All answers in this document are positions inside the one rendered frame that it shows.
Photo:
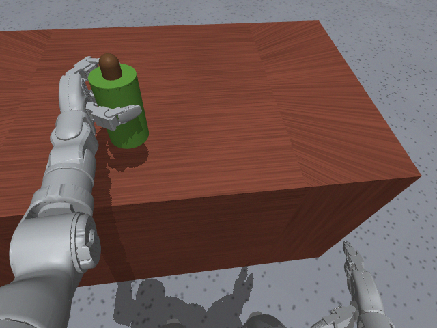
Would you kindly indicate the left robot hand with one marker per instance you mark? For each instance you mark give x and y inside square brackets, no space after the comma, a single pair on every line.
[74,95]

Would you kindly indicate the bottle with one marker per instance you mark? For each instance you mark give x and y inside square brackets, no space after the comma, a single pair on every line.
[116,85]

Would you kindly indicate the right robot arm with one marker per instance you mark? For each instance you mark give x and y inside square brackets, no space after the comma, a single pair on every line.
[374,320]

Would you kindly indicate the right robot hand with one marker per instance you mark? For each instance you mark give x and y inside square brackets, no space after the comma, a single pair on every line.
[362,286]

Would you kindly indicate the left robot arm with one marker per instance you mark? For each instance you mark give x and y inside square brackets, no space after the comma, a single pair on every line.
[56,241]

